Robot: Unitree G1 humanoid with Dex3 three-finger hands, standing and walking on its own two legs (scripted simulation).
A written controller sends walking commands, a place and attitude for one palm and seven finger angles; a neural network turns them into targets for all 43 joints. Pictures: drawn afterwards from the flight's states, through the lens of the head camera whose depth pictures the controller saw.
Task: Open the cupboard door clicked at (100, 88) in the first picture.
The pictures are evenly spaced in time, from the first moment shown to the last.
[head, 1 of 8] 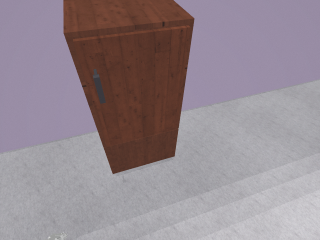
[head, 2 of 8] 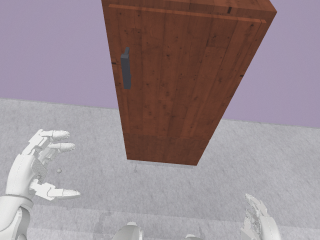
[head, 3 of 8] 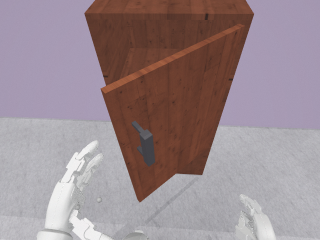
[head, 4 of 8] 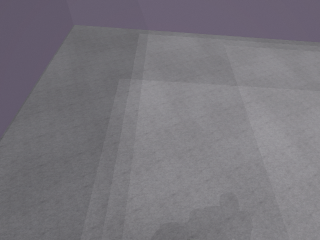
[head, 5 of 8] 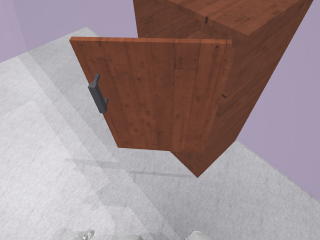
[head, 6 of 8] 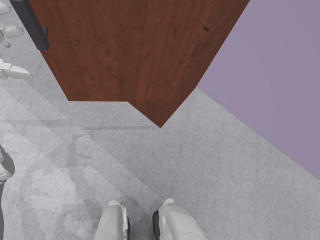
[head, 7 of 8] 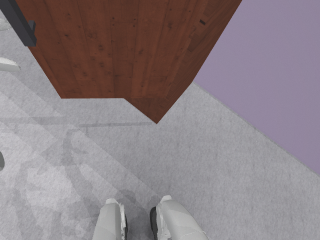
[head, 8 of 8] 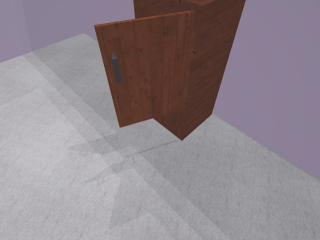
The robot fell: no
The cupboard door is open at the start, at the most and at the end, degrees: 0 67 67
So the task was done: yes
